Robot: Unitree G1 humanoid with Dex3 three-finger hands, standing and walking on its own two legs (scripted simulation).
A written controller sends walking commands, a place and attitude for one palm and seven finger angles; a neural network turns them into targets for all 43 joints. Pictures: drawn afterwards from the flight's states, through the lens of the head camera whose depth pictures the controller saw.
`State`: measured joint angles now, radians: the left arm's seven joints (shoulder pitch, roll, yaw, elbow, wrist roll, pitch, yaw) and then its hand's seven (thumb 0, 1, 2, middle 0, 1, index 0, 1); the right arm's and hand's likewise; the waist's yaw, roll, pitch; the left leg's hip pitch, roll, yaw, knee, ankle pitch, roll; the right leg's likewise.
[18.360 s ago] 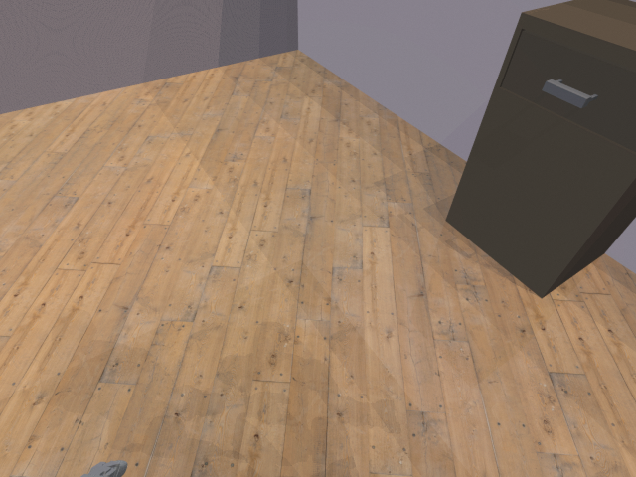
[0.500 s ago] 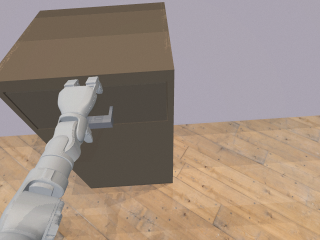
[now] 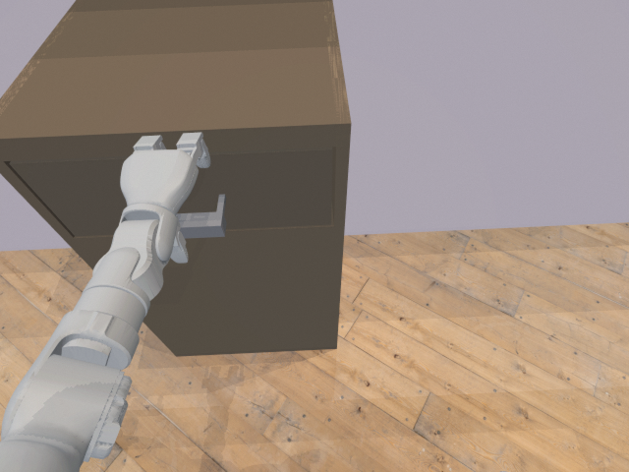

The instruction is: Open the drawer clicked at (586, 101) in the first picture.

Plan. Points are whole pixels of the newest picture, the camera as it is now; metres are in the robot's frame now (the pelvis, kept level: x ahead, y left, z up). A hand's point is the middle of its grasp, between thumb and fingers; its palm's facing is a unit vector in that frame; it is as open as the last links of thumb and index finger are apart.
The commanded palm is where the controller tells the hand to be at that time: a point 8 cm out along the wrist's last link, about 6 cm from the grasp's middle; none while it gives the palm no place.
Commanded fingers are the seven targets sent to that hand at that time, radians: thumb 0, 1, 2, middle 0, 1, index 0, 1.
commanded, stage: move the hooked fingers above the handle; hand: left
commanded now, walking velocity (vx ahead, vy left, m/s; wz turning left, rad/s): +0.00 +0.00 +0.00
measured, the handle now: (185, 214) +0.49 +0.22 +0.00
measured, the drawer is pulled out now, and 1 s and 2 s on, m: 0.00 0.00 0.00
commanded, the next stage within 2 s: lower the fingers behind the handle in 0.50 s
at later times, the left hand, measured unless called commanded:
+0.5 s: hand (152, 216) +0.43 +0.23 +0.07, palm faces +0.06 -0.02 -1.00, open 13.8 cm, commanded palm +0.42 +0.22 +0.12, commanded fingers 0.00 -0.50 0.30 -0.30 -1.20 -0.30 -1.20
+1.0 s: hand (171, 223) +0.45 +0.22 +0.03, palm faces +0.04 -0.03 -1.00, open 13.8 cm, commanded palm +0.42 +0.22 +0.09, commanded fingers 0.00 -0.50 0.30 -0.30 -1.20 -0.30 -1.20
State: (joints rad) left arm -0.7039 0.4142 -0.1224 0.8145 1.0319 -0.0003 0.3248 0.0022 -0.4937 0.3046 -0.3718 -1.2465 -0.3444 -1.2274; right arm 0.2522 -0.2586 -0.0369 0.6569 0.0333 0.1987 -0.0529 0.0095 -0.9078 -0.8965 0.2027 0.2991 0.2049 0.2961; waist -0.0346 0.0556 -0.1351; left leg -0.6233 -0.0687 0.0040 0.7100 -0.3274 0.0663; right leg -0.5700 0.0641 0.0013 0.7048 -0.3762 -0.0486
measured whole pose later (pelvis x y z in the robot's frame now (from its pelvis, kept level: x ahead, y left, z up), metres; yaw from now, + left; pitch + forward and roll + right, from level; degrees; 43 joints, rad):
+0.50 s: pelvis +0.00 +0.00 +0.00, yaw +1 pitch +13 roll -1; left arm -0.62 0.48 -0.09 0.78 1.03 -0.06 0.28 0.00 -0.49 0.30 -0.33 -1.20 -0.32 -1.20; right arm 0.29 -0.28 -0.07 0.66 0.04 0.19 -0.06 0.01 -0.91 -0.90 0.20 0.30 0.21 0.30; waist -0.03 0.05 -0.13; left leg -0.61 -0.07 -0.02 0.71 -0.33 0.06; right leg -0.54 0.07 -0.02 0.69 -0.37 -0.06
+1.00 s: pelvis +0.01 +0.00 -0.01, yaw +0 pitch +16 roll -1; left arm -0.61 0.42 -0.06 0.81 1.07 -0.04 0.34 0.00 -0.49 0.30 -0.32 -1.20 -0.32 -1.20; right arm 0.29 -0.24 -0.05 0.64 0.02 0.20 -0.04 0.01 -0.91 -0.90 0.20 0.30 0.21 0.30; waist -0.03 0.05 -0.15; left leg -0.67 -0.06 0.01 0.76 -0.37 0.07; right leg -0.62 0.07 0.00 0.74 -0.40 -0.05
